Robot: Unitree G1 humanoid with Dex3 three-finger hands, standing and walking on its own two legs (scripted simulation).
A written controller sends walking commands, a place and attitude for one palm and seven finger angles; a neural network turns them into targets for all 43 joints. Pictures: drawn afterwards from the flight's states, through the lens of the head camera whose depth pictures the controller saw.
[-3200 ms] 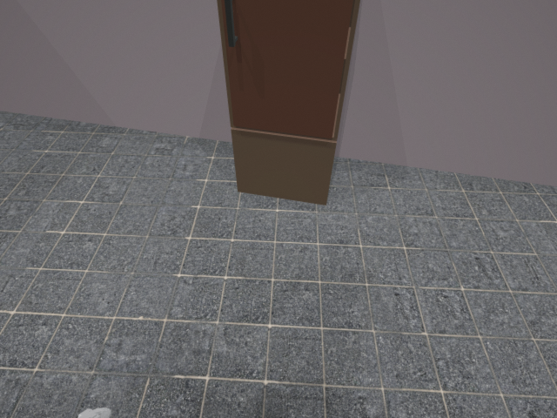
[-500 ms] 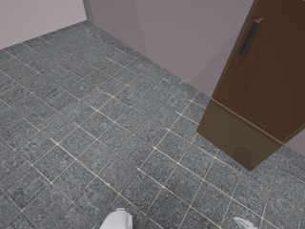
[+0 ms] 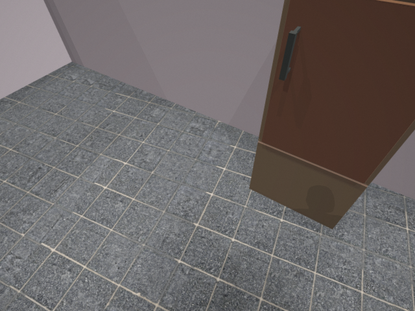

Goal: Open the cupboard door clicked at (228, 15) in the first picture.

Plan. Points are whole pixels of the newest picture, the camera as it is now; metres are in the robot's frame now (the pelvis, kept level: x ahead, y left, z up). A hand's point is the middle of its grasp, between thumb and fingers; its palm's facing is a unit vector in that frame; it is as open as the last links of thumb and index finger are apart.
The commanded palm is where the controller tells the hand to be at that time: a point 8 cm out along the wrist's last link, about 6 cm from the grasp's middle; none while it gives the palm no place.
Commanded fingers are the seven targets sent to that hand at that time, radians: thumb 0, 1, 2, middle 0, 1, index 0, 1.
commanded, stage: turn to face it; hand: left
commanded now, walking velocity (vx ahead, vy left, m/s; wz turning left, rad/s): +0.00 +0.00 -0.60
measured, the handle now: (290, 54) +0.80 -0.18 +0.10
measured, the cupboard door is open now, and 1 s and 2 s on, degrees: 0 0 0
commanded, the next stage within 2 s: take the last steps up to it in 0.72 s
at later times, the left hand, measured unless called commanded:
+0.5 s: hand (116, 304) +0.16 +0.23 -0.16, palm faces -0.22 -0.95 -0.23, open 7.4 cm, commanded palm none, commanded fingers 0.00 0.90 0.90 -0.20 -0.30 -0.20 -0.30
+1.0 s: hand (152, 305) +0.16 +0.14 -0.14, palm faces -0.44 -0.87 -0.21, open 7.4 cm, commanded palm none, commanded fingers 0.00 0.90 0.90 -0.20 -0.30 -0.20 -0.30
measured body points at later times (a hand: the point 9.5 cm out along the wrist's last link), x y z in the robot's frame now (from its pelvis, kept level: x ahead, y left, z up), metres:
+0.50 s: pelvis +0.01 +0.04 +0.01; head +0.04 +0.06 +0.46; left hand +0.17 +0.28 -0.14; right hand +0.02 -0.23 -0.11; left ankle +0.03 +0.14 -0.72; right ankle +0.01 -0.09 -0.70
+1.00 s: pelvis +0.00 +0.02 +0.01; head +0.01 +0.00 +0.46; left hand +0.18 +0.19 -0.13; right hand -0.12 -0.19 -0.15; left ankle +0.04 +0.14 -0.67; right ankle -0.07 -0.06 -0.72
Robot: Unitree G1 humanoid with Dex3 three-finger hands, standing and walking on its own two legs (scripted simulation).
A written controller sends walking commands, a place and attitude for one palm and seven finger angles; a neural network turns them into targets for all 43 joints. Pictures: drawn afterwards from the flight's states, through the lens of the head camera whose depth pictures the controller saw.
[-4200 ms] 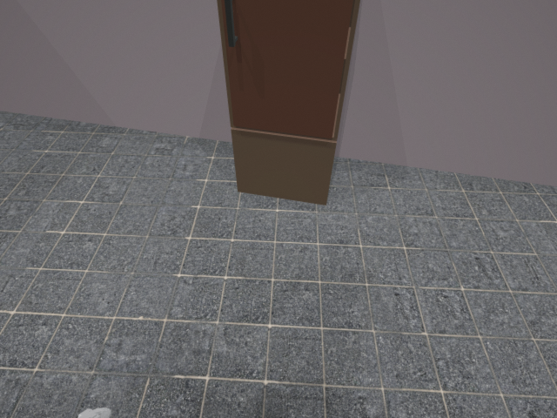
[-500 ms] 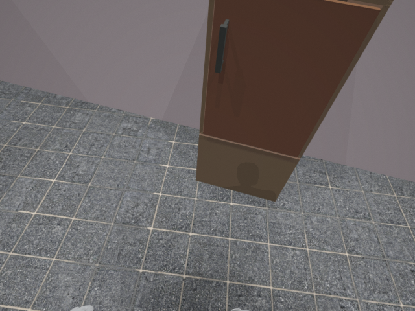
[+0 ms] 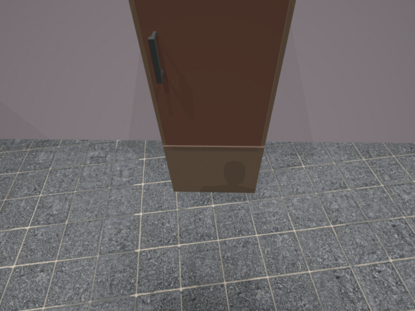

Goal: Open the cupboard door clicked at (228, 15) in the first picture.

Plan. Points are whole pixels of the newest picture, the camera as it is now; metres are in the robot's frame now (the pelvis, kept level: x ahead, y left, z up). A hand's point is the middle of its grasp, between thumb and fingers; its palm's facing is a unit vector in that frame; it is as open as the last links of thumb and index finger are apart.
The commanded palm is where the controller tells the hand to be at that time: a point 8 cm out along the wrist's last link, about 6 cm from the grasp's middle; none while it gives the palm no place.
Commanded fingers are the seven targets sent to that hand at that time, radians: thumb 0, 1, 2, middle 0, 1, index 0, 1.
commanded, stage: take the last steps up to it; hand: left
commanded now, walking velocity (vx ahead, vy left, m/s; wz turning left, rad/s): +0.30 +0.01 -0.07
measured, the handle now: (157, 58) +0.81 +0.18 +0.09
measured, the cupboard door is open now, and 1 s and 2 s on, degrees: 0 0 0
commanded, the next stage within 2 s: come to a stop and stand still in 0.66 s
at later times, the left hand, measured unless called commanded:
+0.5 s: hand out of the picture +0.14 +0.21 -0.17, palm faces -0.01 -0.99 -0.16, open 7.4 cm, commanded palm none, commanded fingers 0.00 0.90 0.90 -0.20 -0.30 -0.20 -0.30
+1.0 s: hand (150, 247) +0.30 +0.17 -0.17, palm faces +0.01 -0.98 -0.21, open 7.3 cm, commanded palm none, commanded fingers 0.00 0.90 0.90 -0.20 -0.30 -0.20 -0.30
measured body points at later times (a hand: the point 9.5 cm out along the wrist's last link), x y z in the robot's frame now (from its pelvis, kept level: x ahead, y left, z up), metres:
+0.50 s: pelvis +0.12 +0.04 +0.01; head +0.12 +0.05 +0.46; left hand +0.14 +0.26 -0.15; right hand +0.08 -0.18 -0.15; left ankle +0.10 +0.13 -0.74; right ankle +0.13 -0.10 -0.67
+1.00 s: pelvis +0.26 -0.01 +0.00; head +0.28 -0.01 +0.45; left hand +0.30 +0.22 -0.16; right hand +0.30 -0.25 -0.16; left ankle +0.30 +0.11 -0.73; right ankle +0.26 -0.12 -0.74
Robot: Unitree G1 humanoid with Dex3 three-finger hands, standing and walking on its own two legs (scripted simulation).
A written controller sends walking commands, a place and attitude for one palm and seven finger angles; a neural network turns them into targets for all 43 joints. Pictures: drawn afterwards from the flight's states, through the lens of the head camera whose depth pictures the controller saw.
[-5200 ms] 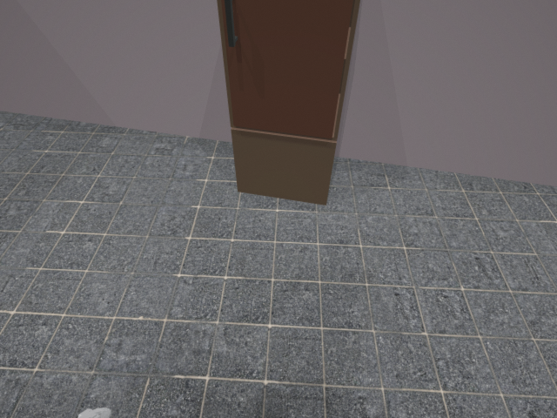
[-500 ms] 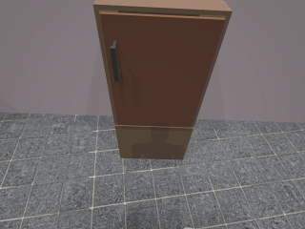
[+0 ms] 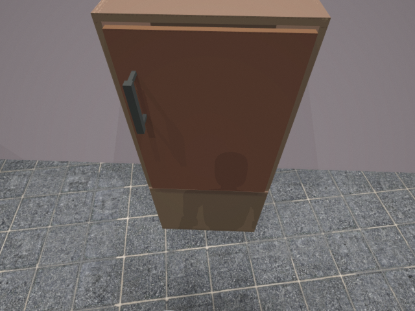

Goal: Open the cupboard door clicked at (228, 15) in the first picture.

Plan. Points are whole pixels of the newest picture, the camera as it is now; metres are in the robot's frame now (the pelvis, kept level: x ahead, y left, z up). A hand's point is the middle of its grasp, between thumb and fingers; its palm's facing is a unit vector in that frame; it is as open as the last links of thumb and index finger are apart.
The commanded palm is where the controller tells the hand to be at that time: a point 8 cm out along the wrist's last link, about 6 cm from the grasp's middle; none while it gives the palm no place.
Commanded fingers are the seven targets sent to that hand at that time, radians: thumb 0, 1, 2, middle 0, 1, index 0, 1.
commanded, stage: come to a stop and stand still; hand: left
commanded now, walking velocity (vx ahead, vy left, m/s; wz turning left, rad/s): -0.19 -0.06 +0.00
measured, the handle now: (137, 103) +0.54 +0.21 +0.09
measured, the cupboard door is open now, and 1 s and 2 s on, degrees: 0 0 0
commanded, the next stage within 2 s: look again from close up in 1.16 s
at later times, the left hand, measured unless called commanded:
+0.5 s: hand out of the picture +0.03 +0.16 -0.17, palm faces +0.05 -0.96 -0.26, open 7.4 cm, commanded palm none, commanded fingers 0.00 0.90 0.90 -0.20 -0.30 -0.20 -0.30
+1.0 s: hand out of the picture -0.06 +0.16 -0.17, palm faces +0.05 -0.98 -0.20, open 7.4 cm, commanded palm none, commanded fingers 0.00 0.90 0.90 -0.20 -0.30 -0.20 -0.30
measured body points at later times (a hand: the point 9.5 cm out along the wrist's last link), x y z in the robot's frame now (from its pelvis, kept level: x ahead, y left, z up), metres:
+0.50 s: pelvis -0.02 -0.03 -0.01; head -0.01 -0.04 +0.44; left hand +0.03 +0.21 -0.15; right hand +0.07 -0.27 -0.16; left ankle +0.01 +0.08 -0.72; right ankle -0.03 -0.14 -0.73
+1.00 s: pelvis -0.05 -0.02 +0.00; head -0.07 -0.01 +0.45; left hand -0.06 +0.21 -0.16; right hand -0.04 -0.25 -0.15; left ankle +0.01 +0.06 -0.73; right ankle -0.03 -0.14 -0.73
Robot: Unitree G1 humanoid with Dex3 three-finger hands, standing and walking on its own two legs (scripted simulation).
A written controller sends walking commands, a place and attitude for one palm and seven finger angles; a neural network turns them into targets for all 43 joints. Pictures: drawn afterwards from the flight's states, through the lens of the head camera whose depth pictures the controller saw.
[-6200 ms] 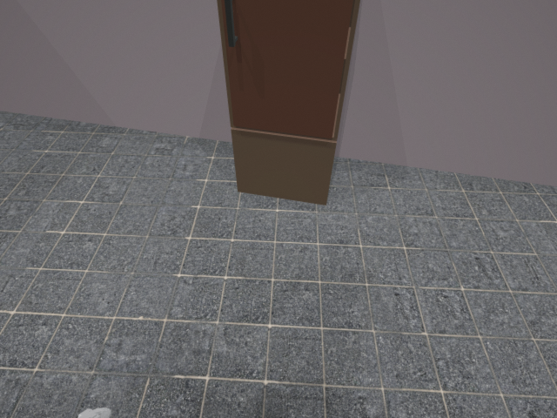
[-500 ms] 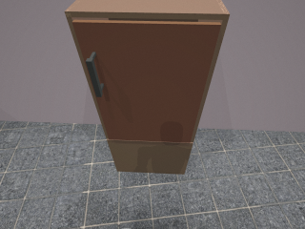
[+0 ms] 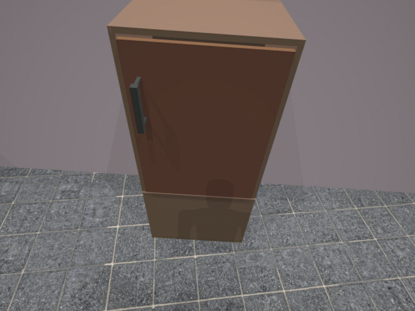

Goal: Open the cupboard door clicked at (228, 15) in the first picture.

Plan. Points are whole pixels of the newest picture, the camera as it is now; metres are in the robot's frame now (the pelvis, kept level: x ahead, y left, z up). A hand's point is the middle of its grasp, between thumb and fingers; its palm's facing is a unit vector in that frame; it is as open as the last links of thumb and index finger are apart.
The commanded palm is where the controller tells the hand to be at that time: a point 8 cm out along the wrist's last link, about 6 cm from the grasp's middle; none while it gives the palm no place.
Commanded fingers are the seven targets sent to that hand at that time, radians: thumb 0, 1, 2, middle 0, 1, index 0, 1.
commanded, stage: come to a stop and stand still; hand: left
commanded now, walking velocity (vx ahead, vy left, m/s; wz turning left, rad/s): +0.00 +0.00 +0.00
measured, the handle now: (139, 106) +0.60 +0.22 +0.08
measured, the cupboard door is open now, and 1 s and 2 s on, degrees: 0 0 0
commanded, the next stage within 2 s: look again from close up in 0.16 s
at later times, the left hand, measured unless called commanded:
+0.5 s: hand out of the picture -0.05 +0.17 -0.18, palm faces +0.05 -0.99 -0.14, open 7.4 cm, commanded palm none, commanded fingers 0.00 0.90 0.90 -0.20 -0.30 -0.20 -0.30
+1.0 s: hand out of the picture -0.05 +0.18 -0.17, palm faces +0.05 -0.99 -0.15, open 7.4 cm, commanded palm none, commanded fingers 0.00 0.90 0.90 -0.20 -0.30 -0.20 -0.30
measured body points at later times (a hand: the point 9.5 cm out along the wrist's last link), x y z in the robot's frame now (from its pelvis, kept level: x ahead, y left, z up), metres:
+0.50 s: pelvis -0.01 +0.02 +0.00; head -0.03 +0.04 +0.45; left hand -0.05 +0.22 -0.17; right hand -0.02 -0.19 -0.15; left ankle +0.06 +0.08 -0.74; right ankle +0.03 -0.12 -0.74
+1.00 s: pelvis +0.00 +0.03 +0.01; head -0.02 +0.04 +0.46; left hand -0.06 +0.23 -0.16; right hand -0.02 -0.19 -0.15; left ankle +0.06 +0.08 -0.73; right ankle +0.02 -0.12 -0.73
